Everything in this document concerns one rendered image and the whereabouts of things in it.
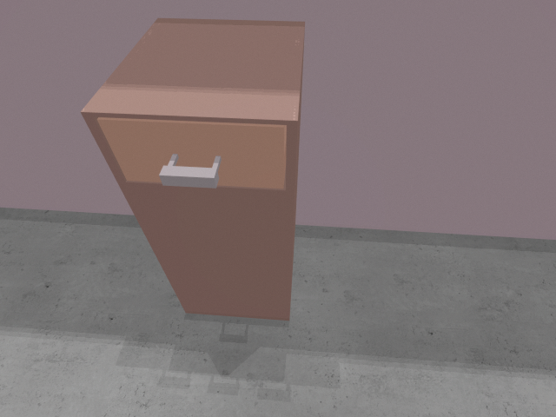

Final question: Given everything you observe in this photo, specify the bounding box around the handle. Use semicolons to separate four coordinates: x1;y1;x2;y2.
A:
159;154;222;189

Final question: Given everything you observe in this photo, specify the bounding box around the cabinet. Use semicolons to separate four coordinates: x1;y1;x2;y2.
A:
81;18;305;321

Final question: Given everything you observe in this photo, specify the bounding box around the drawer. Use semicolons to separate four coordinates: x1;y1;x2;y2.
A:
97;117;287;189

